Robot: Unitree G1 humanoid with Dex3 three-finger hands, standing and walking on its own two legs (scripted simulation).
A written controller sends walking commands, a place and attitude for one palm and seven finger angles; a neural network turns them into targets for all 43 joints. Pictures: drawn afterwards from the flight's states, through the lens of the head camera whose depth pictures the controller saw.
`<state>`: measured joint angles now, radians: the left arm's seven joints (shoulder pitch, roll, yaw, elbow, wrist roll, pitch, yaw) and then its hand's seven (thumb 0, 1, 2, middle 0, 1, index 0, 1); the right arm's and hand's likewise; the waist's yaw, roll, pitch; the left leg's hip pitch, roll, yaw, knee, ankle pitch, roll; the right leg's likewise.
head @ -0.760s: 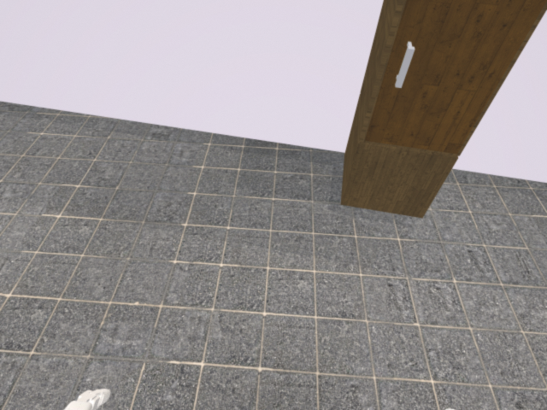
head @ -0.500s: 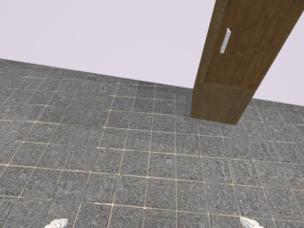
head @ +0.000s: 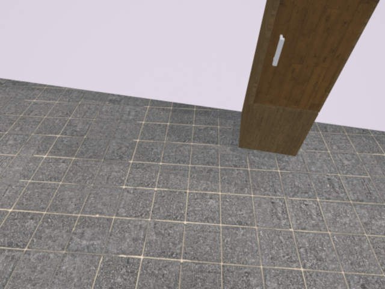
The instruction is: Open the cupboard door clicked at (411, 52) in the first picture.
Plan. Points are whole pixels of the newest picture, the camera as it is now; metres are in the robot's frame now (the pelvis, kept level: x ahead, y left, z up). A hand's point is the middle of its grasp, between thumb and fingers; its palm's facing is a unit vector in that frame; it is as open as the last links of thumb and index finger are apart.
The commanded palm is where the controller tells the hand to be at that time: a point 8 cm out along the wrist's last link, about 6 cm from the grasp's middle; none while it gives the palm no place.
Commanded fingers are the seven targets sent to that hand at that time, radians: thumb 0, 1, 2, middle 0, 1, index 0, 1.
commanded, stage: stand and wait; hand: left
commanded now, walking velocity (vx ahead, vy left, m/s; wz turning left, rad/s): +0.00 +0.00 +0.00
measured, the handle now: (278, 50) +1.13 -0.34 -0.02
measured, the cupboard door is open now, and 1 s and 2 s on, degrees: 0 0 0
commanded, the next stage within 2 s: look at it before walking up in 0.20 s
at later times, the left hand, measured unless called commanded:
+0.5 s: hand out of the picture +0.06 +0.24 -0.16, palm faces -0.02 -0.95 -0.33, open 7.4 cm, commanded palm none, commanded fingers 0.00 0.90 0.90 -0.20 -0.30 -0.20 -0.30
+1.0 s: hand out of the picture +0.07 +0.24 -0.16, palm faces -0.03 -0.94 -0.33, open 7.4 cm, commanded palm none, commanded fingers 0.00 0.90 0.90 -0.20 -0.30 -0.20 -0.30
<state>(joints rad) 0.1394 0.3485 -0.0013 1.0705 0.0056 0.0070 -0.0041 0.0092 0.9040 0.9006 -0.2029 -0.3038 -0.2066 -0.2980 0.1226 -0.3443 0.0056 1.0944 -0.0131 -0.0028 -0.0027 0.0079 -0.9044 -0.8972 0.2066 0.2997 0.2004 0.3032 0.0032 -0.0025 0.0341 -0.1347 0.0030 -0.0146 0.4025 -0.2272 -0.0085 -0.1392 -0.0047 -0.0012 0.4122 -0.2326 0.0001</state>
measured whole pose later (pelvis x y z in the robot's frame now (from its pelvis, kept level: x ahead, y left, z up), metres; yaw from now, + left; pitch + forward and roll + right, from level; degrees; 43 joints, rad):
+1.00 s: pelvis +0.00 +0.00 +0.00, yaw -2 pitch -2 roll +0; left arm 0.14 0.34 0.00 1.07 0.01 0.01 0.00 0.01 0.90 0.90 -0.20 -0.30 -0.21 -0.30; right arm 0.10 -0.33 0.00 1.09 -0.01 0.00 -0.01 0.01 -0.90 -0.90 0.21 0.30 0.20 0.30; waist 0.02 -0.01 0.04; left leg -0.15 0.02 0.01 0.40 -0.22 -0.02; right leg -0.16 0.01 0.02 0.40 -0.21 0.00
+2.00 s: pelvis -0.02 +0.02 +0.00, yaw -33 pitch +0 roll -2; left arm 0.26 0.30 0.11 0.92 0.04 0.07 -0.05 0.01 0.91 0.90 -0.20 -0.30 -0.20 -0.30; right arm 0.27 -0.20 -0.02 0.92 -0.02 -0.01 -0.03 0.01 -0.90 -0.90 0.21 0.30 0.20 0.30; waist 0.02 -0.05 -0.01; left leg -0.12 0.05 0.08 0.41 -0.29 0.01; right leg -0.57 0.05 0.04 1.11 -0.30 0.04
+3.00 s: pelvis +0.23 -0.27 -0.01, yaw -57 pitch -3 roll -2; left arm 0.38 0.19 0.06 1.13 0.02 -0.01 -0.02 0.01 0.91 0.90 -0.20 -0.30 -0.20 -0.30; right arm 0.21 -0.13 -0.04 0.98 -0.03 -0.08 -0.01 0.00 -0.92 -0.90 0.21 0.30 0.20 0.30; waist 0.03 -0.05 0.04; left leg -0.24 0.08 0.22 0.54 -0.26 0.06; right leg -0.40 -0.03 -0.04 1.17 -0.36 -0.03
